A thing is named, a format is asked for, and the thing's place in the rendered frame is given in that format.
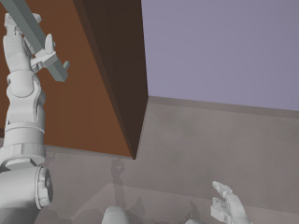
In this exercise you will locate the left robot upper arm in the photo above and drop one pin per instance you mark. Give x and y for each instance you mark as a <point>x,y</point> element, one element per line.
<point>23,193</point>

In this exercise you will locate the right robot hand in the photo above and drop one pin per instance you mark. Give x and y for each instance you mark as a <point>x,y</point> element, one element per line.
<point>232,207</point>

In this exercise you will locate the left robot hand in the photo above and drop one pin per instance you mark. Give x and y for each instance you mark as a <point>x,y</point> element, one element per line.
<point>18,51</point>

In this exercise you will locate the handle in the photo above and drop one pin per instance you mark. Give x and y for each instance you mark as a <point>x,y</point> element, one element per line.
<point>26,21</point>

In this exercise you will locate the left robot thigh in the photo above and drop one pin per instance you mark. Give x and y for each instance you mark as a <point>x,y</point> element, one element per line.
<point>115,215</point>

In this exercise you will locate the left robot forearm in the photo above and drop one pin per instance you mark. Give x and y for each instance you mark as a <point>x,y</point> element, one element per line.
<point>25,123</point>

